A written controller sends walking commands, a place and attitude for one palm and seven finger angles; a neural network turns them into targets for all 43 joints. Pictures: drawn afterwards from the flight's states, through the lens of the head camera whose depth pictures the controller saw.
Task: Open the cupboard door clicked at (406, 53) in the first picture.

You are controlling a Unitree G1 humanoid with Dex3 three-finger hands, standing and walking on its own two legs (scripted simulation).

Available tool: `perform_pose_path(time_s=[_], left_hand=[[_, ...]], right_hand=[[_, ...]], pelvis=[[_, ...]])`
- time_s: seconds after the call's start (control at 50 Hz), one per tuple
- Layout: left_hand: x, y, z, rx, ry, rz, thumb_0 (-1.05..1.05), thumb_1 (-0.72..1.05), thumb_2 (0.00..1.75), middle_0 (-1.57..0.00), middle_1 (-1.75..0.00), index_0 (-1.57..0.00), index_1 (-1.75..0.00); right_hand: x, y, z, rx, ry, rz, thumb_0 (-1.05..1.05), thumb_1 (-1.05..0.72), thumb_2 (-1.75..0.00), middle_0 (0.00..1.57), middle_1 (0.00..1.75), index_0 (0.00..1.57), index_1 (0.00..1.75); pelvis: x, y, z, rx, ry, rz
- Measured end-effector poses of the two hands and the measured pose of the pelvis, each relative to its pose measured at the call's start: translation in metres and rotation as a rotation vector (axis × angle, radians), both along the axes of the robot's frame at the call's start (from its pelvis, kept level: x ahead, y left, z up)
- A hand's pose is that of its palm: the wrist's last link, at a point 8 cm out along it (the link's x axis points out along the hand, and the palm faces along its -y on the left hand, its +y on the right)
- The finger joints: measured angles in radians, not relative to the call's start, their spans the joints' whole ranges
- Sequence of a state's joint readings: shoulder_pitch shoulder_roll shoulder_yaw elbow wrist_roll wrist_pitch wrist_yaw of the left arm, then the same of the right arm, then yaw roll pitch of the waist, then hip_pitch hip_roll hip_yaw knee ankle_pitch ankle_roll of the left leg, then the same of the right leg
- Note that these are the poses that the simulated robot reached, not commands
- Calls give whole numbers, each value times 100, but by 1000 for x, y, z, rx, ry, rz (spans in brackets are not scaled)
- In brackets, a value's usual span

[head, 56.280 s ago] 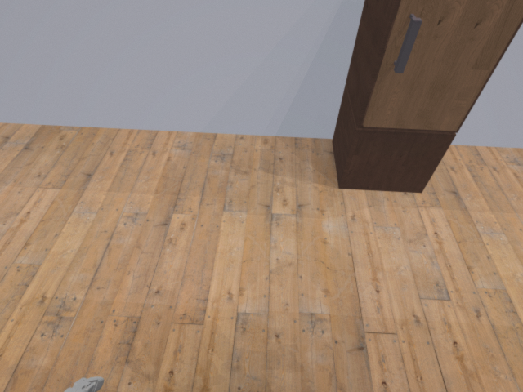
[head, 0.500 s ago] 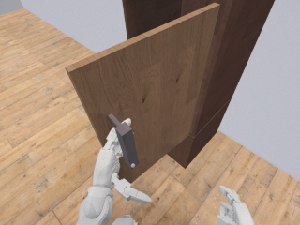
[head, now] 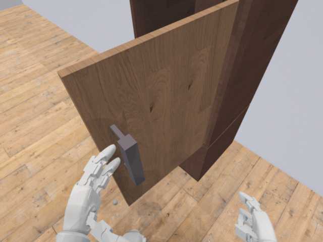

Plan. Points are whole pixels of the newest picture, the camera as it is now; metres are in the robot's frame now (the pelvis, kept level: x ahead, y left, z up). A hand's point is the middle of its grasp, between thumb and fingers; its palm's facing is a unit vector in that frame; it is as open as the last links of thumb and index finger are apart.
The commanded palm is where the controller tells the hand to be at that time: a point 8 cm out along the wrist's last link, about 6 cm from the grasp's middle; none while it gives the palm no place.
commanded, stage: slide the hand sideways off the handle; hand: left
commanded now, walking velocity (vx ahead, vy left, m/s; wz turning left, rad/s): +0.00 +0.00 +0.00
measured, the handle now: (127, 156) +0.29 +0.10 +0.08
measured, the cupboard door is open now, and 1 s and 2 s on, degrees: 84 84 84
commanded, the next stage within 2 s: draw the hand back to the body in 0.36 s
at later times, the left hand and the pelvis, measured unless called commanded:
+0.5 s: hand (88, 219) +0.16 +0.15 +0.08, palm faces -0.06 -1.00 -0.01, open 16.3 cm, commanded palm +0.13 +0.21 +0.09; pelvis -0.01 +0.01 -0.01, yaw +0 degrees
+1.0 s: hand (50, 209) +0.16 +0.20 +0.14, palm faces +0.01 -0.99 -0.12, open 16.1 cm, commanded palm +0.13 +0.26 +0.16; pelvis -0.01 +0.02 +0.02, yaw +0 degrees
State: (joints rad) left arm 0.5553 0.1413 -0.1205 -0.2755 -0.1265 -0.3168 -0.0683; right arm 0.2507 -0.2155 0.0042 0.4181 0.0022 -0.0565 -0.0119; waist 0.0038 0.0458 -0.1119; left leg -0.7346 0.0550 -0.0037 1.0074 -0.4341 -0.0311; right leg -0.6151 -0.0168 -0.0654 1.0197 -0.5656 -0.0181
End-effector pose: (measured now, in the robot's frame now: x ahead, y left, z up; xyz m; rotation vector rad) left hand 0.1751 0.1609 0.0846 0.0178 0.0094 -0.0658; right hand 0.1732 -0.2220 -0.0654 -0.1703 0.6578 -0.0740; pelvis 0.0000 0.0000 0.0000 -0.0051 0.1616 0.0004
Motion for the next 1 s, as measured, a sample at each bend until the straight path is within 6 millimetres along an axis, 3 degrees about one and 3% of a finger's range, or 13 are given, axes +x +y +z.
perform_pose_path(time_s=[0.32,0.5,0.74,1.0], left_hand=[[-33,43,-1,17,4,64,-1,-50,30,-17,-31,-17,-31],[-32,43,-2,-13,-12,10,-1,-50,30,-15,-30,-15,-30],[-33,70,28,36,-33,55,-1,-50,30,-15,-30,-15,-30],[-35,88,60,101,-40,73,-1,-45,32,-15,-30,-15,-30]], right_hand=[[-1,-5,-3,-21,-16,-24,2,-91,-90,21,29,20,30],[-8,5,-2,-30,-44,-31,2,-91,-90,20,29,20,30],[-13,27,11,4,-56,-26,2,-90,-90,21,30,20,30],[0,30,34,-8,-122,-9,2,-90,-90,21,30,20,30]], pelvis=[[-6,-1,-6,-13,2,13],[-14,9,-9,-27,0,13],[-14,18,3,-36,-39,12],[-8,23,18,-35,-83,12]])
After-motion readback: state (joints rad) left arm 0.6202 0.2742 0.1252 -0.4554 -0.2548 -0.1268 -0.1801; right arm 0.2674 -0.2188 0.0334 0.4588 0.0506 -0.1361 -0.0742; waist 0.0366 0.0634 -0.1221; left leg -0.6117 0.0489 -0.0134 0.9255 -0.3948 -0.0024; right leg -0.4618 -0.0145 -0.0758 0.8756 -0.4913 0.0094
